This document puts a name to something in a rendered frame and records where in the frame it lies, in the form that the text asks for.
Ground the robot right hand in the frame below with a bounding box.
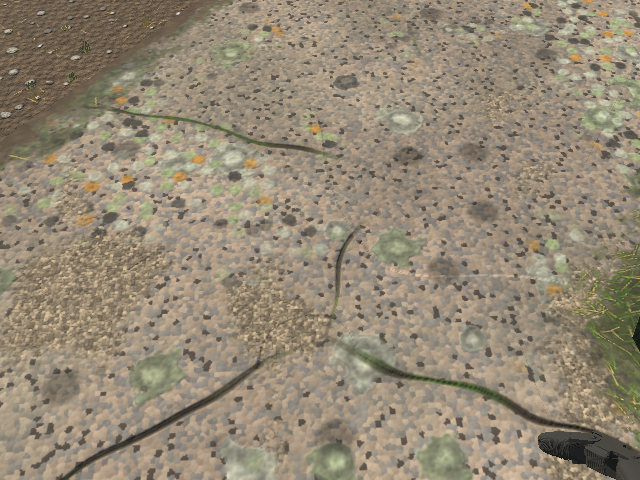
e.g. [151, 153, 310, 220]
[538, 431, 640, 480]

